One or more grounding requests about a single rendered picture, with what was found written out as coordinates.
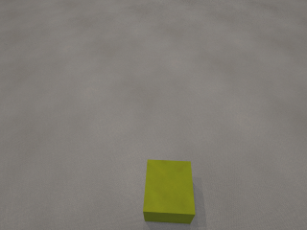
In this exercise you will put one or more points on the carton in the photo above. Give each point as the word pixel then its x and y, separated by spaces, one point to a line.
pixel 169 193

